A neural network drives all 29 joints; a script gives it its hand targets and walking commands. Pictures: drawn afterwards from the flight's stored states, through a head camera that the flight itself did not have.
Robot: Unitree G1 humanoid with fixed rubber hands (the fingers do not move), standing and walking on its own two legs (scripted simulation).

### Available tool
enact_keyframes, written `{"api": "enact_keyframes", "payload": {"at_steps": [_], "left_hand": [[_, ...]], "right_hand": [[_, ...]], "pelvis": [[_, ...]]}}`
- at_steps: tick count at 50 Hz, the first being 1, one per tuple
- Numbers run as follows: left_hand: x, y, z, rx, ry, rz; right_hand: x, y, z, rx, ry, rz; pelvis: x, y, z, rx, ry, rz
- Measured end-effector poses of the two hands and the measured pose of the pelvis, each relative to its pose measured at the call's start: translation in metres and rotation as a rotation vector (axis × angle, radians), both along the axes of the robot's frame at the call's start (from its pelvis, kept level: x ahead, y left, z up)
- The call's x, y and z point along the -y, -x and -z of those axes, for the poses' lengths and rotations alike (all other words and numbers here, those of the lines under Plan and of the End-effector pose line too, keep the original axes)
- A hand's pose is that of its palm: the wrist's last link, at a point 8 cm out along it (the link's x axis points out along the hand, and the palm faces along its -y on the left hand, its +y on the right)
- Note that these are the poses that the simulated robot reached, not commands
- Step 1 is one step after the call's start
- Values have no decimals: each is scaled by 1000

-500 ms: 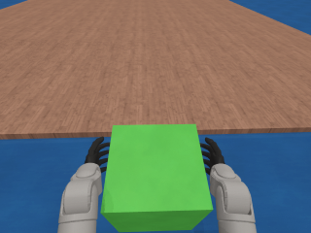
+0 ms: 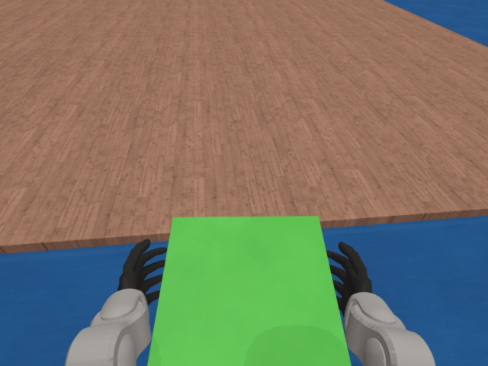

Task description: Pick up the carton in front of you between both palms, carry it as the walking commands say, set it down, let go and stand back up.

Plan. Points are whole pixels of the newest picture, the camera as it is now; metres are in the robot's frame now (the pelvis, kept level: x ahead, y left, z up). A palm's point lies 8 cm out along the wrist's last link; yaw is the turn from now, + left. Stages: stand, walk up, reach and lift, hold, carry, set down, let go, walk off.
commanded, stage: carry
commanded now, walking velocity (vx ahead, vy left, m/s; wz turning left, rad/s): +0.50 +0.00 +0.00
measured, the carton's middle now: (246, 316) +0.23 -0.01 +0.02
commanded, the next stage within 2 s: none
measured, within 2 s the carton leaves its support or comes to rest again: neither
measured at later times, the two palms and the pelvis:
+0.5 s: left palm (163, 157) +0.53 +0.15 +0.10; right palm (304, 153) +0.54 -0.15 +0.10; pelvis +0.31 -0.01 +0.00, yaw +3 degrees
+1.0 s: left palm (171, 65) +0.95 +0.18 +0.13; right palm (271, 67) +0.95 -0.13 +0.13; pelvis +0.63 +0.02 +0.00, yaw +2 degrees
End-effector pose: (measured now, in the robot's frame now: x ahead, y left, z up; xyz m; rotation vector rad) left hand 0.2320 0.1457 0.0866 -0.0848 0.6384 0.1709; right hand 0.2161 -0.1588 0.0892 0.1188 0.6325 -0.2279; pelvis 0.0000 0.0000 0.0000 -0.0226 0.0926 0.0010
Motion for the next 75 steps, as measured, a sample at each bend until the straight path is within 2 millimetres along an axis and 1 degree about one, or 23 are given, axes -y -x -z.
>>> {"api": "enact_keyframes", "payload": {"at_steps": [4, 6, 9, 13, 16, 19, 24, 27, 30, 32, 34, 38, 43, 47, 50, 53, 54, 56, 59, 61, 66, 71, 75], "left_hand": [[11, -49, 11, 32, -11, -33], [14, -70, 19, 18, -12, -49], [14, -91, 21, -36, 12, -81], [9, -124, 8, -52, 8, -128], [9, -160, -3, -31, 3, -129], [8, -201, -10, -7, -1, -109], [1, -277, -15, 45, 4, -67], [-10, -328, -13, 96, 23, -51], [-23, -382, -7, 134, 39, -36], [-27, -416, -6, 110, 40, -17], [-29, -446, -11, 91, 46, -4], [-32, -507, -28, 102, 47, 0], [-40, -589, -46, 125, 31, -51], [-40, -658, -50, 130, 15, -79], [-35, -713, -47, 126, 5, -96], [-29, -770, -39, 135, -9, -122], [-28, -787, -35, 135, -16, -133], [-26, -816, -25, 107, -16, -147], [-24, -851, -11, 55, 28, -152], [-23, -873, -7, 50, 47, -164], [-25, -934, -17, 107, 61, -174], [-32, -1006, -33, 165, 48, -149], [-39, -1078, -37, 173, 42, -108]], "right_hand": [[11, -60, 14, 32, -12, -34], [13, -91, 22, 18, -18, -64], [9, -128, 23, -36, -17, -125], [4, -175, 12, -50, -9, -176], [3, -210, 3, -29, -9, -181], [3, -245, -3, -5, -9, -162], [-3, -308, -9, 47, -5, -118], [-14, -355, -13, 97, 3, -98], [-26, -404, -12, 132, 25, -81], [-30, -432, -11, 108, 28, -67], [-32, -456, -15, 88, 25, -47], [-34, -509, -33, 98, 29, -20], [-38, -597, -50, 123, 19, -16], [-36, -672, -51, 127, 17, -23], [-31, -732, -43, 123, 5, -28], [-24, -796, -28, 129, -8, -42], [-23, -817, -22, 130, -6, -50], [-22, -853, -10, 99, -12, -63], [-23, -895, 1, 42, -48, -67], [-23, -920, 3, 34, -71, -62], [-24, -981, -6, 87, -84, -47], [-31, -1048, -20, 148, -71, -37], [-37, -1111, -26, 159, -51, -16]], "pelvis": [[17, -58, 20, 36, 1, -24], [25, -82, 24, 39, 8, -40], [34, -112, 14, 33, -5, -63], [38, -154, -3, 22, -28, -68], [37, -189, -10, 15, -42, -65], [32, -227, -12, 14, -47, -61], [17, -296, -4, 25, -35, -51], [4, -343, 9, 34, -26, -38], [-10, -387, 24, 48, -43, -15], [-18, -408, 22, 44, -39, -4], [-24, -428, 15, 40, -29, 5], [-31, -470, 1, 29, -17, 3], [-31, -530, -7, 20, -12, -9], [-25, -584, -4, 17, -23, -21], [-17, -628, 5, 18, -34, -29], [-6, -676, 23, 31, -40, -46], [-3, -689, 28, 35, -31, -46], [2, -712, 29, 31, -22, -42], [8, -744, 19, 15, -30, -44], [11, -767, 12, 4, -37, -46], [10, -831, 3, -13, -47, -39], [-3, -909, 4, -6, -46, -17], [-19, -980, 8, 4, -45, -1]]}}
